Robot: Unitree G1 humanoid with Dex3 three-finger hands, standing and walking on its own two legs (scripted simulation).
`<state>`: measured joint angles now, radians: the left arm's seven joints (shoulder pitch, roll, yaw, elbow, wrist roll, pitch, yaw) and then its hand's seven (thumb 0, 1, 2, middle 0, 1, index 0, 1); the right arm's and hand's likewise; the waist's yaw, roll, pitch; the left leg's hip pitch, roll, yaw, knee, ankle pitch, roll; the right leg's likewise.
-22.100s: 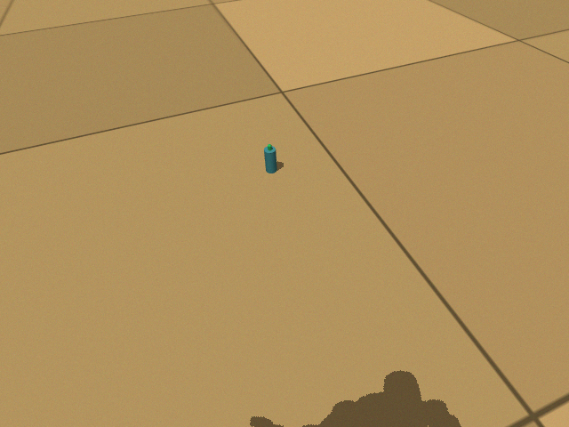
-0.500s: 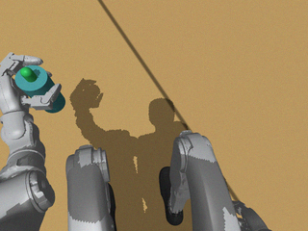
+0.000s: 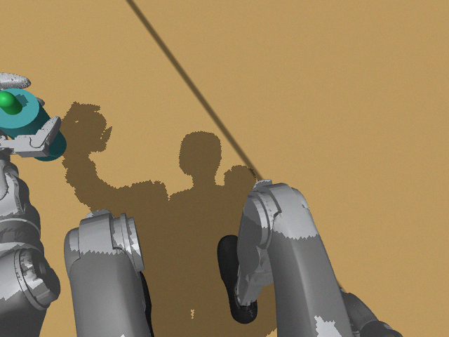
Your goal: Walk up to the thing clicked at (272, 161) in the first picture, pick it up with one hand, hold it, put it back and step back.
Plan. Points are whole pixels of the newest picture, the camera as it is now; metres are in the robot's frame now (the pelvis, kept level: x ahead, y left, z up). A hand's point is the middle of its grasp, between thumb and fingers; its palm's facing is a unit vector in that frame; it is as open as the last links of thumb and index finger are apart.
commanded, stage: crouch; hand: left
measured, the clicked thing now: (29, 125) +0.47 +0.27 -0.10
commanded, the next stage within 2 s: lower in 0.04 s
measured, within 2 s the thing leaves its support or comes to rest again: rests again in 1.92 s
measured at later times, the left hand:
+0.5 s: hand (36, 132) +0.47 +0.27 -0.14, palm faces +0.30 -0.95 -0.01, open 9.0 cm
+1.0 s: hand (46, 136) +0.48 +0.27 -0.17, palm faces +0.29 -0.96 -0.01, open 9.0 cm
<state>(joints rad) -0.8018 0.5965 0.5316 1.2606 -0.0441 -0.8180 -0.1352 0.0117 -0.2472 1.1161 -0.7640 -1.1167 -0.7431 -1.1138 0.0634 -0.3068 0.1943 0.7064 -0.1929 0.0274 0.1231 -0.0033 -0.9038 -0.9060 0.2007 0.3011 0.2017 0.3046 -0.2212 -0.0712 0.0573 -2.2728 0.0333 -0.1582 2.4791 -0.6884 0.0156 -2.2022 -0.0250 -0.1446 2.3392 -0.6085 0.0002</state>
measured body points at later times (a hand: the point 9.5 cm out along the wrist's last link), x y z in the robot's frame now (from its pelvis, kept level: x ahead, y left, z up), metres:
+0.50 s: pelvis +0.00 +0.00 -0.02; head +0.24 +0.13 +0.34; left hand +0.45 +0.32 -0.13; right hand +0.10 -0.27 -0.09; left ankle +0.08 +0.12 -0.28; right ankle +0.12 -0.12 -0.28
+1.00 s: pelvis -0.01 +0.01 -0.02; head +0.25 +0.16 +0.31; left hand +0.46 +0.32 -0.17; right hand +0.11 -0.25 -0.07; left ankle +0.08 +0.12 -0.28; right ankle +0.12 -0.12 -0.28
